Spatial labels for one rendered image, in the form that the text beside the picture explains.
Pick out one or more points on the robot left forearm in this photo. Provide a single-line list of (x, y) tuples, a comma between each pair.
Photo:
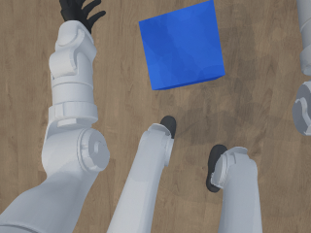
[(71, 69)]

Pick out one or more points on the robot right forearm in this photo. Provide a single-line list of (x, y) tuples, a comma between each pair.
[(304, 21)]

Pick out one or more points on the robot left upper arm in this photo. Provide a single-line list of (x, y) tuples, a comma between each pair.
[(72, 161)]

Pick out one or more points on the robot left foot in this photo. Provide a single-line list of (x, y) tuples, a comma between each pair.
[(170, 123)]

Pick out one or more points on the robot right upper arm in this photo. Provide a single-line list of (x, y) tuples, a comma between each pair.
[(301, 109)]

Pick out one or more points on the left robot hand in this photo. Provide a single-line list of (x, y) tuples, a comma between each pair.
[(72, 10)]

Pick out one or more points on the carton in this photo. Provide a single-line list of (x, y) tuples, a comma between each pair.
[(183, 47)]

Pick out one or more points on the robot left shin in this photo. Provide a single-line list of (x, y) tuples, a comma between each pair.
[(154, 126)]

